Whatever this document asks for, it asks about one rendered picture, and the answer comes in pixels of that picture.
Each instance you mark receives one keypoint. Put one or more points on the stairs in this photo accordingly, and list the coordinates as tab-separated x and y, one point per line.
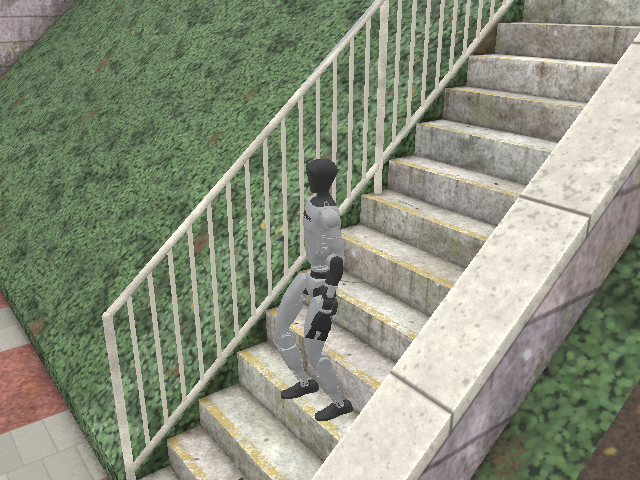
414	240

